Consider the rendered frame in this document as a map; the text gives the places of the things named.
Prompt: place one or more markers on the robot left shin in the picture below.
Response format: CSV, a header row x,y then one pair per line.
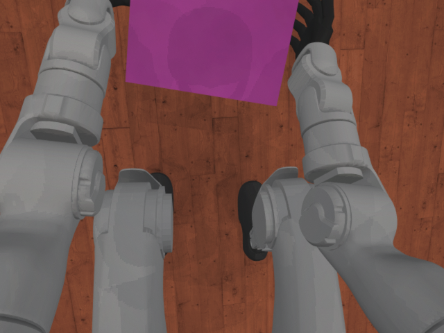
x,y
101,220

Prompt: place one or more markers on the robot right upper arm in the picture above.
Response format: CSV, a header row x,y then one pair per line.
x,y
354,226

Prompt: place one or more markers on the left robot forearm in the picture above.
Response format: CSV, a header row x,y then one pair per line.
x,y
73,77

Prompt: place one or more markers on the carton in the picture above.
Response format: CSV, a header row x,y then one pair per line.
x,y
234,49

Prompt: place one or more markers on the right robot hand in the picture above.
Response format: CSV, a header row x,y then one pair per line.
x,y
319,24

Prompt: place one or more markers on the robot right shin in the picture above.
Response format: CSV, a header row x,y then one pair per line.
x,y
281,173

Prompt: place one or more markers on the robot shin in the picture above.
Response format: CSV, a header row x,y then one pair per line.
x,y
281,173
101,220

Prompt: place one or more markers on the robot left upper arm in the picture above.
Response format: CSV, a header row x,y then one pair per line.
x,y
46,188

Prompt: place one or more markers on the right robot forearm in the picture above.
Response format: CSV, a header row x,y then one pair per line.
x,y
333,152

